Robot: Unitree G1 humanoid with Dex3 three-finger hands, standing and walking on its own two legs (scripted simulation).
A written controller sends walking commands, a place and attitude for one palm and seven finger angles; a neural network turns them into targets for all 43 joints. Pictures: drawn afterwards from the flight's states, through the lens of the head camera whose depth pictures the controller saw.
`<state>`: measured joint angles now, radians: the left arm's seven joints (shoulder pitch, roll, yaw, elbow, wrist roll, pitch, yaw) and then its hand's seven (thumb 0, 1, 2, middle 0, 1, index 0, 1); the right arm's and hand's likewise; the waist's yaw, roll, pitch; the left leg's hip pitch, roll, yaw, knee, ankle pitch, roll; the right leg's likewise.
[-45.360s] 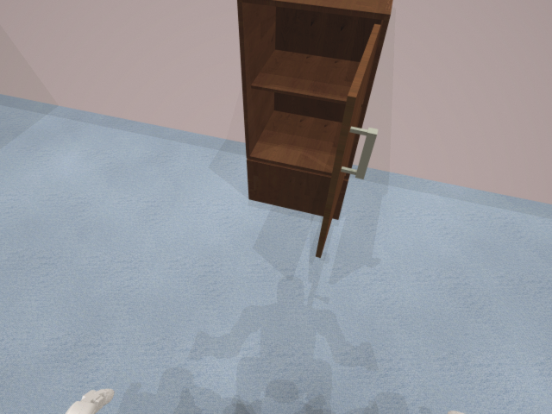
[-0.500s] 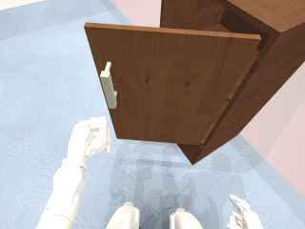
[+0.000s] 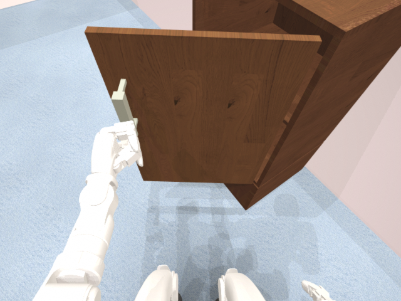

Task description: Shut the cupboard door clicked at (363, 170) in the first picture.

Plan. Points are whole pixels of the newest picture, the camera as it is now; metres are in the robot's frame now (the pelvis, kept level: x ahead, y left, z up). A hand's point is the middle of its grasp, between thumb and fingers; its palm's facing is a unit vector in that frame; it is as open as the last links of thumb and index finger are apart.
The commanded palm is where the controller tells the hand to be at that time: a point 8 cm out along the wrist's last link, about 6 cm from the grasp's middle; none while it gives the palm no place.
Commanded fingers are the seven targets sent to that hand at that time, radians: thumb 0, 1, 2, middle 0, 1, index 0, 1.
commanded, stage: bring the fist close to the handle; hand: left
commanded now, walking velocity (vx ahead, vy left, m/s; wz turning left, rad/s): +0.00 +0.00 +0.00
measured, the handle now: (128, 111) +0.51 +0.16 +0.04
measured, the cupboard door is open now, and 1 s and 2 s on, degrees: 54 48 36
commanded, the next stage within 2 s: push the door shut along its arc in 0.20 s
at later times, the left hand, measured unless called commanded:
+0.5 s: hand (136, 148) +0.41 +0.13 +0.04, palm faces -0.07 -1.00 -0.06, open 3.1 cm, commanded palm +0.40 +0.18 +0.05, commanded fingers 0.00 0.90 0.90 -1.30 -1.50 -1.30 -1.50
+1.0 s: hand (143, 124) +0.47 +0.12 +0.05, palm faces -0.21 -0.98 -0.04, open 3.1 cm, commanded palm +0.46 +0.16 +0.05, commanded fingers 0.00 0.90 0.90 -1.30 -1.50 -1.30 -1.50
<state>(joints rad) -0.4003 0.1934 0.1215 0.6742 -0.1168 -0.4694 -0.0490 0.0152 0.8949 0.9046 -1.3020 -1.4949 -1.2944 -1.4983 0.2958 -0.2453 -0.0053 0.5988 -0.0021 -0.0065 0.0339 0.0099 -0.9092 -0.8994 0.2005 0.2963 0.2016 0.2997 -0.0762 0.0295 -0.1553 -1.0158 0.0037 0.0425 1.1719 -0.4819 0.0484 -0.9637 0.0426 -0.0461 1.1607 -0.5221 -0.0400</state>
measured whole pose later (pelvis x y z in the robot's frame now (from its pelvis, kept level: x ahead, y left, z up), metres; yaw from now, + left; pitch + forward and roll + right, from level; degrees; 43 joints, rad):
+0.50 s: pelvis -0.01 -0.01 +0.00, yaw +1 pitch +19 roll -1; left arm -0.54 0.26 0.15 0.86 -0.15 -0.48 -0.17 0.01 0.89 0.90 -1.31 -1.50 -1.30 -1.50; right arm 0.25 -0.25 0.01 0.61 0.02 -0.01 0.00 0.01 -0.91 -0.90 0.20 0.30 0.20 0.30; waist -0.07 0.03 -0.14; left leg -1.04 0.00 0.02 1.18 -0.47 0.03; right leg -0.98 0.04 -0.07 1.18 -0.52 -0.06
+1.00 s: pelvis -0.01 +0.01 -0.02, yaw +0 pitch +22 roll -3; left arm -0.82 0.34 0.19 1.10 -0.12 -0.47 -0.27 0.02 0.89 0.91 -1.31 -1.50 -1.30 -1.50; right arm 0.33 -0.26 0.00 0.66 0.01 0.00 0.02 0.01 -0.91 -0.90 0.20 0.30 0.20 0.30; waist -0.14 0.05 -0.15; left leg -1.15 0.00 0.02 1.24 -0.49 0.06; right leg -1.08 0.04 -0.07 1.21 -0.52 -0.03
